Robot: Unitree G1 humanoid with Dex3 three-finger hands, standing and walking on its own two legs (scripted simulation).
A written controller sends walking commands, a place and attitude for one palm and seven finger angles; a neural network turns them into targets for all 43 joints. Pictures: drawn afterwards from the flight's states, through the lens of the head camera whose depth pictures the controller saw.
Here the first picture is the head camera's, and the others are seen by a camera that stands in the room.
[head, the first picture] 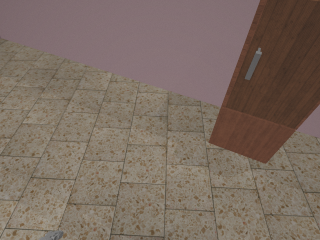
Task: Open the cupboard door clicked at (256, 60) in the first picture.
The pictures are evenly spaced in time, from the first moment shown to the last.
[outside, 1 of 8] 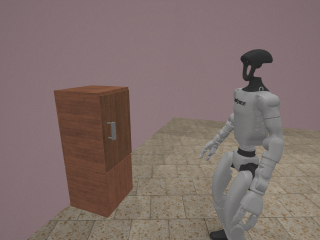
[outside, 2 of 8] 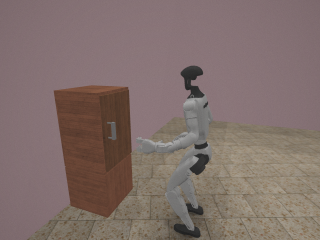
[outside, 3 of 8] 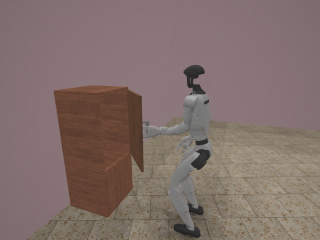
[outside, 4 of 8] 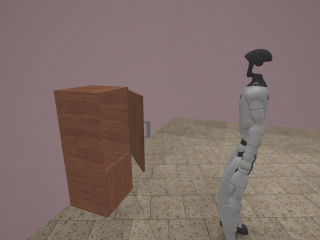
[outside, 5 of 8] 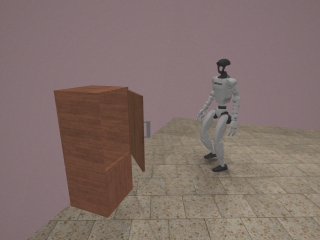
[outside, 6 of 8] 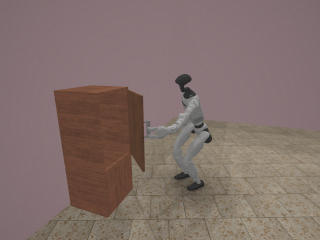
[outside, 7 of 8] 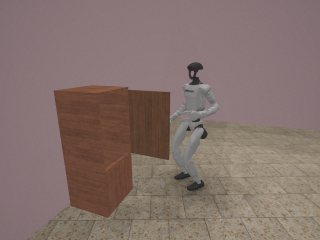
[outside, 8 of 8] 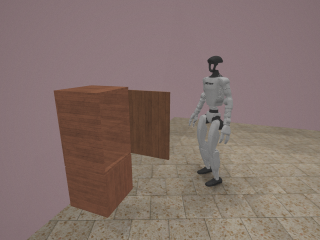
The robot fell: no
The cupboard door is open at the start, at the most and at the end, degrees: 0 88 88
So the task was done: yes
